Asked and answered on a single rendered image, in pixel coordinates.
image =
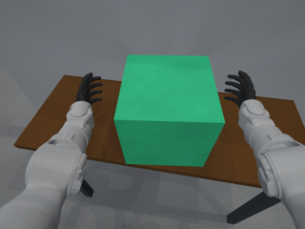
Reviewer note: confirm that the right robot hand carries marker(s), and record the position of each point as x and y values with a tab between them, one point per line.
246	88

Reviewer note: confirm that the robot right upper arm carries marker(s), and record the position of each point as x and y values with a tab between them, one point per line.
281	174

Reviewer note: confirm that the left robot forearm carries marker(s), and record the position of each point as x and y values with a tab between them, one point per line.
75	134

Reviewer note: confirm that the table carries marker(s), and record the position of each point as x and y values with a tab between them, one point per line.
231	159

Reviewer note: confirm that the right robot forearm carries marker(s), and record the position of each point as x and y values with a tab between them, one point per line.
260	131

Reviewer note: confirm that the left robot hand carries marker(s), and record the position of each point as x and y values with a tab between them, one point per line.
84	94

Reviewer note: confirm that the robot left upper arm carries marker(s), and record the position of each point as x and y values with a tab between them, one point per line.
56	172

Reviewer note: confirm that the carton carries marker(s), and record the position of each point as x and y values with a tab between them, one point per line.
168	110

